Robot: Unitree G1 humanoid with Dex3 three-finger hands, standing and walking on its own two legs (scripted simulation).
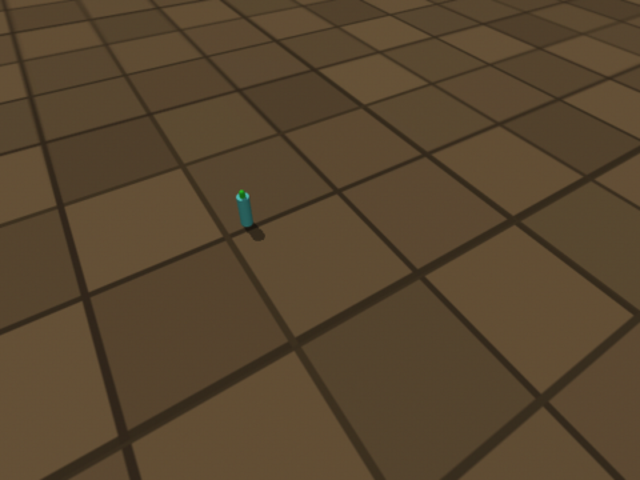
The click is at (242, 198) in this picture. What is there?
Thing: necked bottle
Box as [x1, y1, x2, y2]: [236, 190, 252, 226]
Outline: 240,190 239,193 236,195 240,220 242,225 248,226 252,223 248,194 245,193 243,190
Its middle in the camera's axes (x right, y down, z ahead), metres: -0.32 -0.13 +1.66
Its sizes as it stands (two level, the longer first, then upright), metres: 0.054 0.054 0.190
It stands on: the floor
